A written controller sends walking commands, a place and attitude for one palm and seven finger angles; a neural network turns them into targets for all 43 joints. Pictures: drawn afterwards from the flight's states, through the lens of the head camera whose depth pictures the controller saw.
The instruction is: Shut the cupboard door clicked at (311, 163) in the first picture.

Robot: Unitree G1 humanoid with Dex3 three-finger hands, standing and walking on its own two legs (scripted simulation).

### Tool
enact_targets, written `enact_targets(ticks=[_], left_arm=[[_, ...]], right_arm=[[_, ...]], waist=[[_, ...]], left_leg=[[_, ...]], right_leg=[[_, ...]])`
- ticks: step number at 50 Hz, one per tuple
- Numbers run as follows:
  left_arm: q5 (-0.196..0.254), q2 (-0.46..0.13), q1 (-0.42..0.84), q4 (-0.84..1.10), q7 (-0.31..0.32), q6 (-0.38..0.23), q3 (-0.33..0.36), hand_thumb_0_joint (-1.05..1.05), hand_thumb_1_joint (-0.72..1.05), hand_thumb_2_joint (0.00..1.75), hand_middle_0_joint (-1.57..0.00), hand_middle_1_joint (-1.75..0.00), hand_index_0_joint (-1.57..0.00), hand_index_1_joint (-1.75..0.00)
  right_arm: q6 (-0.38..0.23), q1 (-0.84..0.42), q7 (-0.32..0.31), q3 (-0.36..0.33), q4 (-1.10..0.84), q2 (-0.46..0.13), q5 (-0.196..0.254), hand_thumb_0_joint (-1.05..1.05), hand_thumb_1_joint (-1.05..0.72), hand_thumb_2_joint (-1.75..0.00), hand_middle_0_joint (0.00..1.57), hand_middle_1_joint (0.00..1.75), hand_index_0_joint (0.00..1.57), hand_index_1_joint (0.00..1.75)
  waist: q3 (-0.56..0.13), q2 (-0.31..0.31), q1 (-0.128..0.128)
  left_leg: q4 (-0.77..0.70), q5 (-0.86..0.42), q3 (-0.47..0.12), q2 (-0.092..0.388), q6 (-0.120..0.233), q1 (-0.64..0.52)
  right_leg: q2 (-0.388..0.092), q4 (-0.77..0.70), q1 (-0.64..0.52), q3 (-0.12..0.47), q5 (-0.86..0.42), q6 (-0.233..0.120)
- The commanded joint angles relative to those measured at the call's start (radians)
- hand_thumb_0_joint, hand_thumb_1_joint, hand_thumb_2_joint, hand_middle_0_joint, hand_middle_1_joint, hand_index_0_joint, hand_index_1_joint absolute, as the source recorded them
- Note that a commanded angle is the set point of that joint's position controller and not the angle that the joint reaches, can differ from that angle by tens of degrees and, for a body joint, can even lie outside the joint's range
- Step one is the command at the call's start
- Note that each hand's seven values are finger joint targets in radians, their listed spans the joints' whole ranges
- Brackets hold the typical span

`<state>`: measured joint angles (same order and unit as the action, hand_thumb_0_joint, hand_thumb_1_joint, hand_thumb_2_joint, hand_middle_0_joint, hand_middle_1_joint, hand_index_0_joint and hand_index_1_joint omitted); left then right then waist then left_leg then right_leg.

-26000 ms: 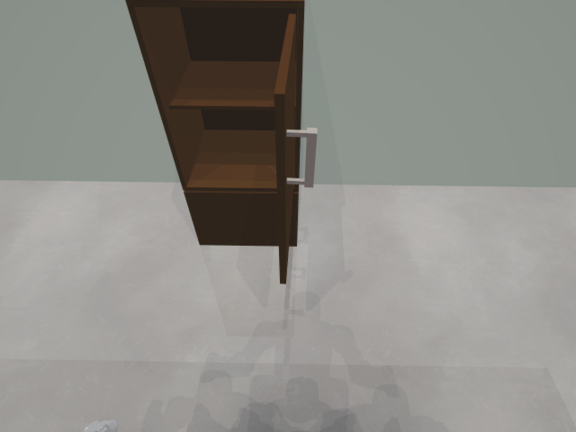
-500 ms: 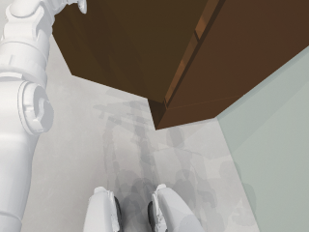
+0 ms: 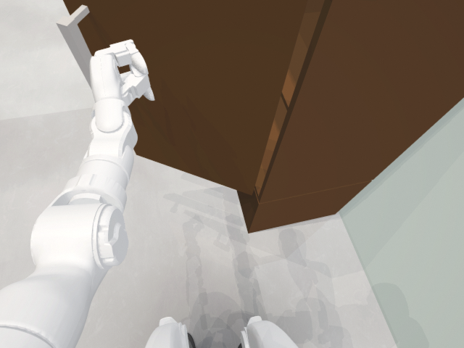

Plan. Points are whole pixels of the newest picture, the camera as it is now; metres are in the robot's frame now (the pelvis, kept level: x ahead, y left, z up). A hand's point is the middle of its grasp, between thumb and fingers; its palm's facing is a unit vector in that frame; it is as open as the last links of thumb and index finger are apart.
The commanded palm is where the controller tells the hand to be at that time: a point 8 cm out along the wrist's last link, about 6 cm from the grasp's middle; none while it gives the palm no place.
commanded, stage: pull the fist back off the door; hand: left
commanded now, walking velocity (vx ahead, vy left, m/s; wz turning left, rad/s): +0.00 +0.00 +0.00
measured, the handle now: (90, 51) +0.65 +0.17 +0.09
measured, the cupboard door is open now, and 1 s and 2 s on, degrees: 57 57 57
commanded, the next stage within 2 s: draw the hand back to the body in 0.32 s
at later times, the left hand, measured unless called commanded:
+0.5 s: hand (147, 110) +0.49 +0.07 +0.09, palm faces +0.05 -1.00 -0.01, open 3.1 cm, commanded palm +0.44 +0.13 +0.10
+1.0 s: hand (61, 180) +0.34 +0.15 +0.16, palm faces +0.02 -1.00 -0.09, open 3.0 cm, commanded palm +0.30 +0.21 +0.17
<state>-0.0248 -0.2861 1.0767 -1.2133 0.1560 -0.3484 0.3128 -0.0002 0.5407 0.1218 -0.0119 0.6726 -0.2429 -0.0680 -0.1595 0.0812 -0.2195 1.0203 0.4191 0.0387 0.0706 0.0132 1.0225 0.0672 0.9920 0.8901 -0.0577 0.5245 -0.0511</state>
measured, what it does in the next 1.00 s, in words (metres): stands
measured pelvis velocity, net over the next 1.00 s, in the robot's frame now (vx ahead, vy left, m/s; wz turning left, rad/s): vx -0.01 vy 0.01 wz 0.02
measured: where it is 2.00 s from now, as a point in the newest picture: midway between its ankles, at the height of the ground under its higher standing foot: outside the picture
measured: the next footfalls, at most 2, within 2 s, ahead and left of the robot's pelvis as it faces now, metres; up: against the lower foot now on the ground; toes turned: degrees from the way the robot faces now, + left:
none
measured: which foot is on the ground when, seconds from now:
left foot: down 0.00-1.00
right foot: down 0.00-1.00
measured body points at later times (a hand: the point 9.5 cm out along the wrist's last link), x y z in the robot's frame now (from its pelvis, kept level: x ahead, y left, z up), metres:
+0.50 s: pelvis -0.01 -0.01 +0.01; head +0.09 -0.01 +0.44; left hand +0.48 +0.12 +0.10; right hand +0.04 -0.26 -0.12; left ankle +0.02 +0.11 -0.67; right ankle -0.04 -0.09 -0.67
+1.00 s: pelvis -0.01 +0.01 +0.05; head +0.00 +0.00 +0.50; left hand +0.34 +0.21 +0.17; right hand +0.14 -0.24 -0.05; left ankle +0.02 +0.11 -0.67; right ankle -0.04 -0.09 -0.67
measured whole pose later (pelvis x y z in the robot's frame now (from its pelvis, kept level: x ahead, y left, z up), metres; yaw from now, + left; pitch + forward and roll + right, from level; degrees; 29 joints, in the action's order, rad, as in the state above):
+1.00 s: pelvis -0.01 +0.01 +0.05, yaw +1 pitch +5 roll -1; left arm 0.15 -0.21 0.26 -0.38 -0.02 -0.20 0.06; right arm 0.01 0.24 -0.01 -0.01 0.60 -0.27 0.07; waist -0.08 0.05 -0.03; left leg 0.73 0.31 0.07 0.02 0.03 0.50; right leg 0.03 0.71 0.38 -0.03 0.41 -0.03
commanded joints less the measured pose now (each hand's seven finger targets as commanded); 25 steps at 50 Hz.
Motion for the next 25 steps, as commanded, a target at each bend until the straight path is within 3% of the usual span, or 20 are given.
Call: enact_targets(ticks=[1, 4, 5, 8, 10, 12, 14, 15, 16, 17, 19, 20, 22, 25], left_arm=[[-0.012, -0.076, 0.286, 0.143, -0.018, -0.079, -0.071, 0.0, 0.9, 0.9, -1.3, -1.5, -1.3, -1.5], [0.038, -0.052, 0.287, 0.179, -0.045, -0.057, -0.085, 0.0, 0.9, 0.9, -1.3, -1.5, -1.3, -1.5], [0.054, -0.052, 0.318, 0.232, -0.047, -0.069, -0.081, 0.0, 0.9, 0.9, -1.3, -1.5, -1.3, -1.5], [0.091, -0.028, 0.388, 0.423, -0.043, -0.146, -0.099, 0.0, 0.9, 0.9, -1.3, -1.5, -1.3, -1.5], [0.085, -0.01, 0.404, 0.514, -0.036, -0.204, -0.132, 0.0, 0.9, 0.9, -1.3, -1.5, -1.3, -1.5], [0.061, 0.019, 0.392, 0.495, -0.029, -0.229, -0.173, 0.0, 0.9, 0.9, -1.3, -1.5, -1.3, -1.5], [0.034, 0.018, 0.387, 0.44, -0.021, -0.216, -0.188, 0.0, 0.9, 0.9, -1.3, -1.5, -1.3, -1.5], [0.026, 0.017, 0.368, 0.387, -0.019, -0.193, -0.186, 0.0, 0.9, 0.9, -1.3, -1.5, -1.3, -1.5], [0.023, -0.021, 0.35, 0.326, -0.014, -0.166, -0.153, 0.0, 0.9, 0.9, -1.3, -1.5, -1.3, -1.5], [0.024, -0.01, 0.349, 0.291, -0.015, -0.137, -0.167, 0.0, 0.9, 0.9, -1.3, -1.5, -1.3, -1.5], [0.047, -0.042, 0.316, 0.22, -0.015, -0.082, -0.118, 0.0, 0.9, 0.9, -1.3, -1.5, -1.3, -1.5], [0.062, -0.049, 0.322, 0.22, -0.018, -0.07, -0.103, 0.0, 0.9, 0.9, -1.3, -1.5, -1.3, -1.5], [0.082, -0.065, 0.347, 0.199, -0.023, -0.06, -0.081, 0.0, 0.9, 0.9, -1.3, -1.5, -1.3, -1.5], [0.097, -0.143, 0.224, 0.348, -0.043, -0.128, 0.002, 0.0, 0.9, 0.9, -1.3, -1.5, -1.3, -1.5]], right_arm=[[0.004, 0.145, -0.003, -0.067, -0.036, -0.17, 0.014, 0.0, -0.9, -0.9, 0.2, 0.3, 0.2, 0.3], [0.017, 0.107, -0.014, -0.07, -0.053, -0.171, 0.029, 0.0, -0.9, -0.9, 0.2, 0.3, 0.2, 0.3], [0.017, 0.098, -0.02, -0.071, -0.055, -0.17, 0.031, 0.0, -0.9, -0.9, 0.2, 0.3, 0.2, 0.3], [0.002, 0.05, -0.028, -0.075, -0.061, -0.156, 0.034, 0.0, -0.9, -0.9, 0.2, 0.3, 0.2, 0.3], [-0.013, 0.028, -0.034, -0.077, -0.053, -0.149, 0.036, 0.0, -0.9, -0.9, 0.2, 0.3, 0.2, 0.3], [-0.02, 0.012, -0.035, -0.081, -0.031, -0.145, 0.037, 0.0, -0.9, -0.9, 0.2, 0.3, 0.2, 0.3], [-0.017, 0.002, -0.037, -0.084, -0.015, -0.149, 0.038, 0.0, -0.9, -0.9, 0.2, 0.3, 0.2, 0.3], [-0.011, 0.01, -0.04, -0.085, -0.007, -0.156, 0.039, 0.0, -0.9, -0.9, 0.2, 0.3, 0.2, 0.3], [-0.004, 0.003, -0.044, -0.082, -0.006, -0.16, 0.044, 0.0, -0.9, -0.9, 0.2, 0.3, 0.2, 0.3], [0.002, -0.003, -0.046, -0.078, -0.011, -0.16, 0.046, 0.0, -0.9, -0.9, 0.2, 0.3, 0.2, 0.3], [0.013, -0.011, -0.053, -0.07, -0.023, -0.164, 0.053, 0.0, -0.9, -0.9, 0.2, 0.3, 0.2, 0.3], [0.015, -0.015, -0.056, -0.066, -0.032, -0.168, 0.052, 0.0, -0.9, -0.9, 0.2, 0.3, 0.2, 0.3], [0.014, -0.029, -0.063, -0.056, -0.038, -0.162, 0.054, 0.0, -0.9, -0.9, 0.2, 0.3, 0.2, 0.3], [0.004, -0.043, -0.061, -0.055, -0.088, -0.161, 0.048, 0.0, -0.9, -0.9, 0.2, 0.3, 0.2, 0.3]], waist=[[-0.346, -0.053, 0.007], [-0.347, -0.092, 0.013], [-0.371, -0.052, 0.024], [-0.479, -0.011, 0.035], [-0.521, 0.014, 0.037], [-0.497, 0.016, 0.025], [-0.461, -0.005, 0.012], [-0.437, -0.038, 0.008], [-0.417, -0.07, 0.011], [-0.397, -0.087, 0.004], [-0.376, -0.132, 0.02], [-0.391, -0.108, 0.029], [-0.376, -0.138, 0.022], [-0.511, -0.08, 0.113]], left_leg=[[-0.05, -0.37, -0.049, -0.065, 0.028, -0.397], [-0.065, -0.326, -0.036, -0.077, 0.031, -0.38], [-0.067, -0.342, -0.034, -0.08, 0.029, -0.414], [-0.052, -0.406, -0.042, -0.077, 0.028, -0.513], [-0.037, -0.438, -0.05, -0.075, 0.028, -0.565], [-0.03, -0.433, -0.06, -0.068, 0.027, -0.587], [-0.026, -0.399, -0.06, -0.067, 0.029, -0.567], [-0.03, -0.393, -0.062, -0.068, 0.031, -0.553], [-0.039, -0.355, -0.058, -0.067, 0.03, -0.511], [-0.048, -0.327, -0.056, -0.071, 0.031, -0.481], [-0.066, -0.29, -0.05, -0.077, 0.032, -0.429], [-0.071, -0.298, -0.046, -0.082, 0.032, -0.433], [-0.069, -0.289, -0.046, -0.08, 0.032, -0.396], [-0.089, -0.373, -0.043, -0.083, 0.027, -0.474]], right_leg=[[-0.005, -0.149, -0.142, 0.056, -0.578, 0.05], [-0.016, -0.174, -0.208, 0.076, -0.602, 0.06], [-0.017, -0.169, -0.214, 0.076, -0.618, 0.057], [-0.019, -0.147, -0.231, 0.076, -0.669, 0.057], [-0.019, -0.125, -0.217, 0.071, -0.669, 0.053], [-0.018, -0.116, -0.161, 0.064, -0.634, 0.054], [-0.022, -0.12, -0.129, 0.07, -0.607, 0.063], [-0.022, -0.123, -0.123, 0.067, -0.6, 0.064], [-0.026, -0.135, -0.134, 0.073, -0.578, 0.07], [-0.028, -0.143, -0.147, 0.077, -0.571, 0.074], [-0.032, -0.163, -0.198, 0.085, -0.563, 0.077], [-0.033, -0.163, -0.214, 0.091, -0.582, 0.075], [-0.038, -0.164, -0.232, 0.093, -0.593, 0.077], [-0.035, -0.139, -0.336, 0.089, -0.653, 0.058]])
